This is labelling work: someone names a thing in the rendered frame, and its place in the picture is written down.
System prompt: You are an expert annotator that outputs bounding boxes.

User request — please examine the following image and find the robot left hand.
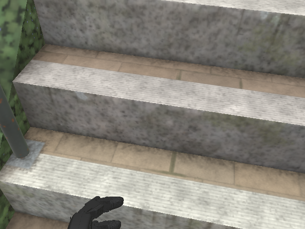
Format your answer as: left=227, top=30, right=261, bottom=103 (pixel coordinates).
left=68, top=196, right=124, bottom=229

